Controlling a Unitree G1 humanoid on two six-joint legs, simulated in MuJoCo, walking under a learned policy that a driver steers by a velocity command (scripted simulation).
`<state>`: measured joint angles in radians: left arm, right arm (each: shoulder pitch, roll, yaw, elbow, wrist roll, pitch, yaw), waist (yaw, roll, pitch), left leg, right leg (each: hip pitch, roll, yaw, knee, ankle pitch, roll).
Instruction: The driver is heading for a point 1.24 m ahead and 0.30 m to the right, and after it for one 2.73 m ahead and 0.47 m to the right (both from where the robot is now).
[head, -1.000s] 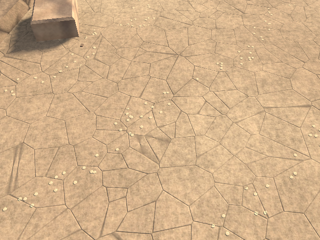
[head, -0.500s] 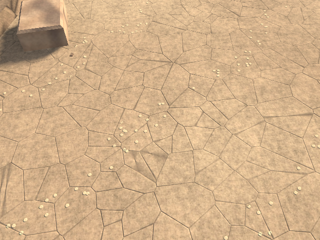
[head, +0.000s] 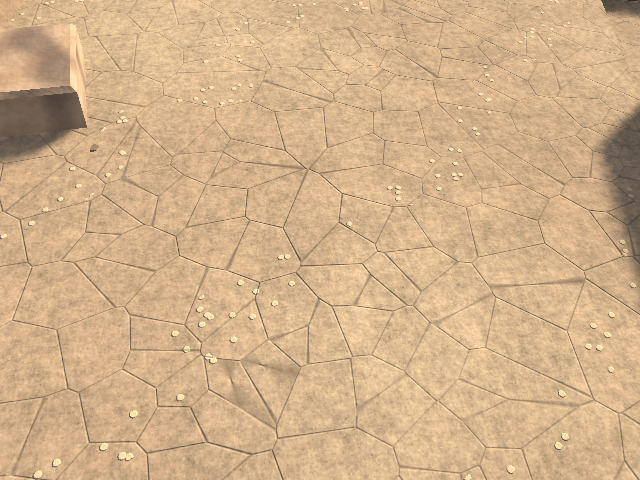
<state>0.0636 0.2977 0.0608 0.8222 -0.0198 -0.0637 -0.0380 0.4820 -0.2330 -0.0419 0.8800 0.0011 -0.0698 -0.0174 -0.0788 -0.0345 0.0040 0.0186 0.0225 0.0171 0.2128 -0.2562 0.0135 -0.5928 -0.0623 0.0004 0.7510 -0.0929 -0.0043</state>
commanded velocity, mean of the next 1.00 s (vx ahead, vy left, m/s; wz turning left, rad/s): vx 0.48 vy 0.00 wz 0.00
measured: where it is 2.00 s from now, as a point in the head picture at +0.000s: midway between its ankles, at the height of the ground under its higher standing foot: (317, 247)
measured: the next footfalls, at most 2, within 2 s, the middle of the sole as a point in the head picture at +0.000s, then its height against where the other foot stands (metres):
right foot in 0.18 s outside the picture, level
left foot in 0.70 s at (259, 443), level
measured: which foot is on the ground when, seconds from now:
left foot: down 0.00-0.20, up 0.22-0.68, down 0.70-1.00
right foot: up 0.00-0.16, down 0.18-0.70, up 0.72-1.00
